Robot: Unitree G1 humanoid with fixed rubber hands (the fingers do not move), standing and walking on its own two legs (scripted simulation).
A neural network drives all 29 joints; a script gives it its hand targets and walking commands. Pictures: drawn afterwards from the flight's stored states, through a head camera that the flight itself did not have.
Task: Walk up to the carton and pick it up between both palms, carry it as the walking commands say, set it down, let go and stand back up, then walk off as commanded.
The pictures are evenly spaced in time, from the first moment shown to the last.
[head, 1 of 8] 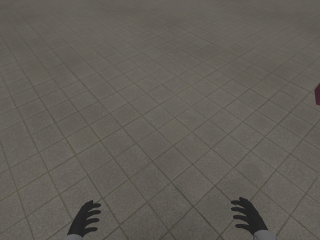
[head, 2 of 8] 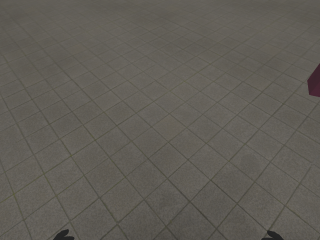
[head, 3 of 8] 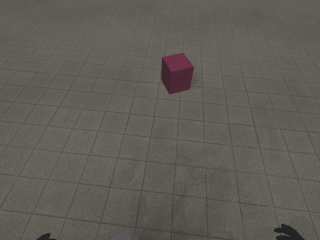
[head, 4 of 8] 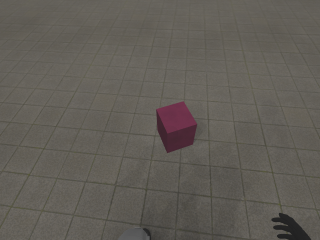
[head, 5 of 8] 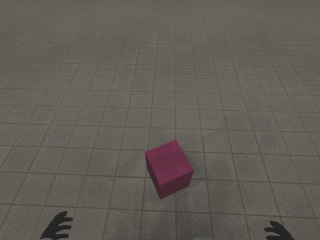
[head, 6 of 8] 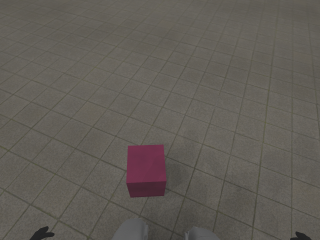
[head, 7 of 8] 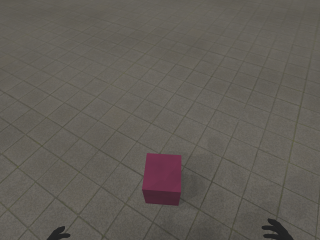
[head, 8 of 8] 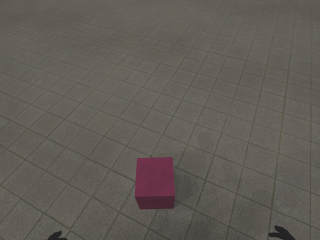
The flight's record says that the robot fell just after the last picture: no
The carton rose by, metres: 0.00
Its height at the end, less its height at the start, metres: +0.00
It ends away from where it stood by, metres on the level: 0.00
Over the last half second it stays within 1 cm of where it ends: yes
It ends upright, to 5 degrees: yes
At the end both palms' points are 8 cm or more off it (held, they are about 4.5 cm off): yes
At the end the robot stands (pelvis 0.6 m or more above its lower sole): yes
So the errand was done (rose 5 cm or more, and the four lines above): no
